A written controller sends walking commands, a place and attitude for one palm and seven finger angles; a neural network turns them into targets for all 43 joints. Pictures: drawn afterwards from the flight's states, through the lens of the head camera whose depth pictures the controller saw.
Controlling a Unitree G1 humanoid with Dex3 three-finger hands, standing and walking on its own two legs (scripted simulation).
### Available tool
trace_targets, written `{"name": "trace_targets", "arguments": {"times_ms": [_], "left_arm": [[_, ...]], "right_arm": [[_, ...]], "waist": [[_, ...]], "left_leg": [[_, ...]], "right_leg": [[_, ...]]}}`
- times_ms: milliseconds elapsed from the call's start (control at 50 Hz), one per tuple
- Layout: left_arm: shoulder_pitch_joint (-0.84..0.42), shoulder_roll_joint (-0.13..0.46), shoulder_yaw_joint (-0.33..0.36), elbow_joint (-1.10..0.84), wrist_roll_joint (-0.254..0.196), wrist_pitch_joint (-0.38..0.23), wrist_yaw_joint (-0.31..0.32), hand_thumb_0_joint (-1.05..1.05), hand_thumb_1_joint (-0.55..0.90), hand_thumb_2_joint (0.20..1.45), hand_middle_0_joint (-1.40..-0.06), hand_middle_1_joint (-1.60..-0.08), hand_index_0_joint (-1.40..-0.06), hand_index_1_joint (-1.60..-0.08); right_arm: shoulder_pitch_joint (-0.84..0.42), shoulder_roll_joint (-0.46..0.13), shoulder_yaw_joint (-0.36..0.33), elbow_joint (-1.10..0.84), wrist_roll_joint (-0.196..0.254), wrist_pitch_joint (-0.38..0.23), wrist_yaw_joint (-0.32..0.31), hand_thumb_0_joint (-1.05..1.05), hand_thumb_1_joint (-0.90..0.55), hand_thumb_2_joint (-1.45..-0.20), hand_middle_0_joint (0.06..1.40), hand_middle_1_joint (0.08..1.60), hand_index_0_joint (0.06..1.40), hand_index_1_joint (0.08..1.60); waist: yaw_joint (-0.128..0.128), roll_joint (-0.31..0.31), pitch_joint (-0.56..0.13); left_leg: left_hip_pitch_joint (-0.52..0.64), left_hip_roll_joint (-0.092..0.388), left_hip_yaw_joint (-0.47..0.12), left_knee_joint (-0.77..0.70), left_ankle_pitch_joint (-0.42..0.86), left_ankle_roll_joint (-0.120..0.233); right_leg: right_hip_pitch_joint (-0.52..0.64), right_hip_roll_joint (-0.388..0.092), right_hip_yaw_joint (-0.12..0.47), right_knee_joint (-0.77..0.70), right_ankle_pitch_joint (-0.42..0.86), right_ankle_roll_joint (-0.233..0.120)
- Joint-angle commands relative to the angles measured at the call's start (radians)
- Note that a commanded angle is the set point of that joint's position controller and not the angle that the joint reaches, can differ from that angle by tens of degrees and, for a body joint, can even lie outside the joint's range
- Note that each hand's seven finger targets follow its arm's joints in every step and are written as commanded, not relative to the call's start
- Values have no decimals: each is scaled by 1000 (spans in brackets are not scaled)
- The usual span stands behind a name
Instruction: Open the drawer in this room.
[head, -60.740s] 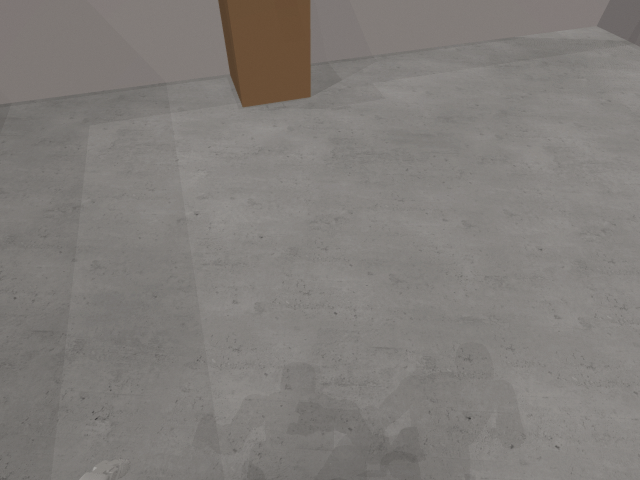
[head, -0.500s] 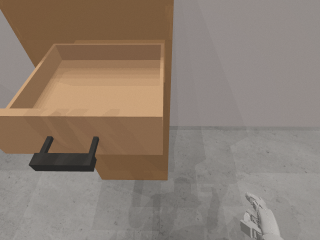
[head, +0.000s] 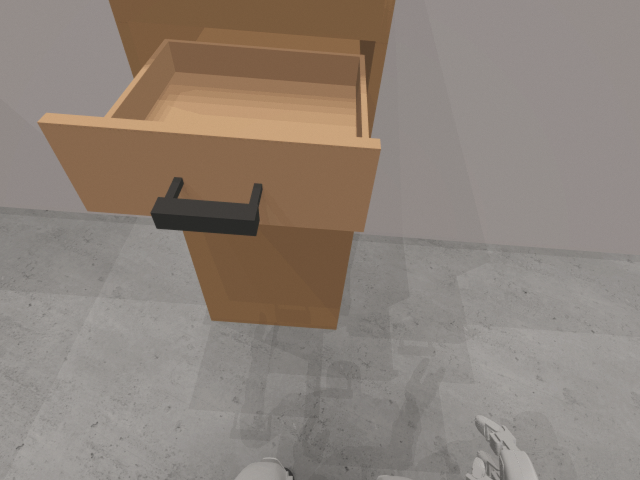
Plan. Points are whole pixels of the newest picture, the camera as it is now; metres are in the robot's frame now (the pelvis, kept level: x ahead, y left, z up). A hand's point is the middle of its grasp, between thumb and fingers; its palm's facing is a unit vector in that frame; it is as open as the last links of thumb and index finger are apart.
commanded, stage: step back with the hand held close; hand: left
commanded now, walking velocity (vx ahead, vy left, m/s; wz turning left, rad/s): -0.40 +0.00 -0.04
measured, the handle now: (212, 202) +0.39 +0.16 +0.14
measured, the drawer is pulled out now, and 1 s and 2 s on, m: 0.28 0.28 0.28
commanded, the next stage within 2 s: stop stepping back and stand still in 0.08 s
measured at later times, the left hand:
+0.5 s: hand out of the picture +0.10 +0.25 +0.33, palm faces +0.57 -0.76 -0.32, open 7.4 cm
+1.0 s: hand out of the picture +0.06 +0.24 +0.31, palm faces +0.57 -0.74 -0.35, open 7.4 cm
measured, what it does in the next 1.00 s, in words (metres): walks backwards: right foot, then left foot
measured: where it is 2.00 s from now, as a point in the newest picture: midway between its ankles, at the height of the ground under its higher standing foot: outside the picture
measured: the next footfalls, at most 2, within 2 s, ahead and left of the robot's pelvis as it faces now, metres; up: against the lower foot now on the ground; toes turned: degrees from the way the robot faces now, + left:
right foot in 0.18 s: -0.13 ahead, -0.08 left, +0.00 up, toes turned -1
left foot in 0.36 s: +0.03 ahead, +0.11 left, +0.00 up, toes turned -1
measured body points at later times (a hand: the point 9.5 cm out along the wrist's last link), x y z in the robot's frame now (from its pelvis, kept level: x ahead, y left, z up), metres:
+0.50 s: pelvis -0.11 +0.01 +0.01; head -0.12 +0.02 +0.46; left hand +0.06 +0.29 +0.35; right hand +0.02 -0.24 -0.07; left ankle -0.01 +0.11 -0.72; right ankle -0.16 -0.09 -0.71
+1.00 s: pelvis -0.15 +0.01 +0.01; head -0.16 +0.01 +0.46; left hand +0.02 +0.28 +0.33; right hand -0.01 -0.22 -0.09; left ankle -0.10 +0.14 -0.72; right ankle -0.17 -0.08 -0.72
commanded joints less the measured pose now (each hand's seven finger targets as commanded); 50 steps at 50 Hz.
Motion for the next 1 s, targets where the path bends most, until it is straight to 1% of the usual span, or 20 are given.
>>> {"name": "trace_targets", "arguments": {"times_ms": [0, 100, 160, 180, 220, 260, 320, 360, 400, 440, 520, 540, 580, 600, 640, 700, 740, 860, 920, 980], "left_arm": [[-67, 184, 68, -228, -19, -28, 6, 0, 900, 900, -200, -300, -200, -300], [-40, 210, 81, -235, -58, -17, 0, 0, 900, 900, -200, -300, -200, -300], [-98, 324, 126, -189, -48, -48, 2, 0, 900, 900, -200, -300, -200, -300], [-130, 338, 147, -149, -29, -58, 13, 0, 900, 900, -200, -300, -200, -300], [-7, 260, 132, -94, -13, -23, 3, 0, 900, 900, -200, -300, -200, -300], [19, 248, 130, -47, -14, -8, -1, 0, 900, 900, -200, -300, -200, -300], [-31, 249, 91, -92, -13, -9, -1, 0, 900, 900, -200, -300, -200, -300], [20, 236, 82, -35, -10, -4, -5, 0, 900, 900, -200, -300, -200, -300], [-26, 236, 64, -151, -14, -8, -16, 0, 900, 900, -200, -300, -200, -300], [-17, 239, 68, -233, -8, -22, -6, 0, 900, 900, -200, -300, -200, -300], [114, 231, 82, -322, -7, -20, 2, 0, 900, 900, -200, -300, -200, -300], [126, 286, 131, -337, -11, -21, 8, 0, 900, 900, -200, -300, -200, -300], [140, 297, 160, -330, -8, -27, 19, 0, 900, 900, -200, -300, -200, -300], [121, 284, 163, -302, -9, -29, 28, 0, 900, 900, -200, -300, -200, -300], [18, 255, 132, -172, -5, -40, 35, 0, 900, 900, -200, -300, -200, -300], [-69, 230, 48, 83, 8, -14, 28, 0, 900, 900, -200, -300, -200, -300], [-110, 225, 5, 152, 11, -8, 24, 0, 900, 900, -200, -300, -200, -300], [-43, 194, -13, -114, 10, -28, 5, 0, 900, 900, -200, -300, -200, -300], [47, 213, 53, -242, 18, -41, 15, 0, 900, 900, -200, -300, -200, -300], [148, 247, 126, -324, 4, -72, 30, 0, 900, 900, -200, -300, -200, -300]], "right_arm": [[-117, -129, -56, -170, 4, -76, 23, 0, -900, -900, 200, 300, 200, 300], [-132, -119, -28, -143, -4, -73, 33, 0, -900, -900, 200, 300, 200, 300], [-123, -104, -13, -110, 4, -46, 22, 0, -900, -900, 200, 300, 200, 300], [-106, -113, -7, -108, -1, -53, 21, 0, -900, -900, 200, 300, 200, 300], [-98, -113, -14, -143, 28, -46, 11, 0, -900, -900, 200, 300, 200, 300], [-112, -106, 3, -142, 25, -31, -7, 0, -900, -900, 200, 300, 200, 300], [-89, -160, -14, -146, 19, -46, -16, 0, -900, -900, 200, 300, 200, 300], [-80, -172, -19, -171, 26, -51, -11, 0, -900, -900, 200, 300, 200, 300], [-95, -150, -9, -171, 8, -52, -8, 0, -900, -900, 200, 300, 200, 300], [-121, -143, -20, -180, 0, -55, -7, 0, -900, -900, 200, 300, 200, 300], [-122, -134, -24, -194, -6, -50, 2, 0, -900, -900, 200, 300, 200, 300], [-109, -135, -30, -190, -9, -41, -1, 0, -900, -900, 200, 300, 200, 300], [-98, -119, -38, -174, -10, -27, -1, 0, -900, -900, 200, 300, 200, 300], [-95, -126, -35, -157, -7, -24, -2, 0, -900, -900, 200, 300, 200, 300], [-68, -129, -20, -131, -5, -29, -2, 0, -900, -900, 200, 300, 200, 300], [-82, -136, -10, -116, 7, -29, -21, 0, -900, -900, 200, 300, 200, 300], [-81, -157, -18, -116, 10, -33, -30, 0, -900, -900, 200, 300, 200, 300], [-97, -159, -17, -177, 16, -30, -19, 0, -900, -900, 200, 300, 200, 300], [-118, -142, -18, -186, 8, -53, -9, 0, -900, -900, 200, 300, 200, 300], [-83, -126, -22, -177, 7, -67, -2, 0, -900, -900, 200, 300, 200, 300]], "waist": [[16, 221, -254], [16, 235, -235], [16, -166, -152], [13, -181, -180], [-8, -247, -149], [-2, -152, -146], [-2, 51, -191], [14, 56, -178], [-11, 184, -165], [5, 219, -164], [-3, 191, -200], [-7, 113, -214], [3, -164, -178], [8, -166, -122], [-26, -52, -117], [-15, -134, -8], [-15, -62, 30], [-13, 106, -30], [8, 98, -81], [1, 1, -190]], "left_leg": [[111, 200, -204, -415, -357, 32], [72, 157, -123, -425, -264, -42], [118, -34, 22, 254, -293, -142], [52, -37, -19, 429, -323, -133], [-16, 3, -44, 369, -260, -95], [90, -3, 7, 109, -192, -67], [330, 102, -101, -132, 211, -20], [287, 156, -199, -195, 185, 14], [166, 179, -290, -396, -186, 1], [91, 177, -274, -495, -546, 1], [18, 76, -98, -390, -505, -44], [52, 38, -56, -265, -454, -51], [11, -20, 26, 151, -269, -64], [-84, -25, 27, 323, -245, -71], [-32, 21, -4, 312, -282, -63], [134, 22, 73, 70, -266, -38], [231, 15, 70, -60, -298, -16], [101, 185, -241, -351, -581, 45], [34, 158, -143, -337, -454, 23], [147, 58, -3, -129, -131, -20]], "right_leg": [[137, 30, -29, 101, -45, -24], [325, 23, -57, -370, -68, -71], [41, -433, 368, -772, 295, -208], [70, -448, 285, -692, 489, -229], [211, -331, 119, -502, 840, -152], [240, -278, 72, -452, 823, -113], [156, -111, -12, -395, 443, -5], [173, -33, -20, -412, 256, 7], [209, 1, -26, -287, 45, 5], [251, 1, -22, -254, 14, -17], [383, -4, -72, -459, 14, -55], [344, -51, -22, -536, -19, -84], [207, -292, 355, -721, -252, -196], [207, -372, 443, -750, -175, -244], [144, -359, 333, -694, -114, -206], [-2, -298, 216, -680, -206, -162], [-55, -245, 175, -625, -185, -126], [107, -53, -30, -342, 5, -17], [258, -53, -38, -379, 136, -19], [285, -137, 91, -506, 321, -54]]}}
